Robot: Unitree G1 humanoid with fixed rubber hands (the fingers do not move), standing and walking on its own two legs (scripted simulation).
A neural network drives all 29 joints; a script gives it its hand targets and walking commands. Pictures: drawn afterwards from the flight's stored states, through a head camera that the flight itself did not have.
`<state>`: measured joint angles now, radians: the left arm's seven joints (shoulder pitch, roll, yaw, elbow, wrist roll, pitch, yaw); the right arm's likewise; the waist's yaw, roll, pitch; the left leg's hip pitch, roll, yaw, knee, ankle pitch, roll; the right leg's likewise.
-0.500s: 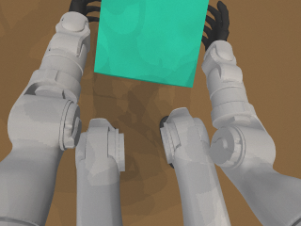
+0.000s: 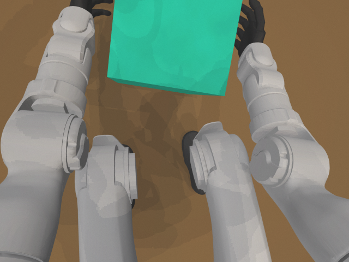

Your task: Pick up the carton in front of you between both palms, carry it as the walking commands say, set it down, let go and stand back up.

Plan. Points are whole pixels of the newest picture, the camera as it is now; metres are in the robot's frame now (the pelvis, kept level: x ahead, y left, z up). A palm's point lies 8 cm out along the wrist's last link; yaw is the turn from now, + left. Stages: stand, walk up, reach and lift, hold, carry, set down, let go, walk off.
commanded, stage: set down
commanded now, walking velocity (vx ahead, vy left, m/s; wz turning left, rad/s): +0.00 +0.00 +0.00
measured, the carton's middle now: (166, 43) +0.50 -0.02 -0.24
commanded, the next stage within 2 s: let go in 1.26 s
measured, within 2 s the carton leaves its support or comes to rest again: neither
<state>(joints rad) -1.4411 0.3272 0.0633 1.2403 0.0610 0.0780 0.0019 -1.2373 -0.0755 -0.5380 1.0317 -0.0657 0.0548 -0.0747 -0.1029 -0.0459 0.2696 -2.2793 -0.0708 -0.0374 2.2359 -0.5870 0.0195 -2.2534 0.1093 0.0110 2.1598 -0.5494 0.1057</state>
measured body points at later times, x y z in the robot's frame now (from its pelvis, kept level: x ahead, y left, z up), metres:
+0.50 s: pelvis +0.00 -0.01 +0.04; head +0.34 +0.02 +0.34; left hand +0.57 +0.16 -0.09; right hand +0.48 -0.21 -0.09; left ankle +0.10 +0.10 -0.33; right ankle +0.13 -0.13 -0.33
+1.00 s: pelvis +0.02 +0.00 +0.17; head +0.33 +0.02 +0.50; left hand +0.57 +0.18 +0.06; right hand +0.48 -0.21 +0.06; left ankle +0.10 +0.11 -0.33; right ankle +0.13 -0.13 -0.33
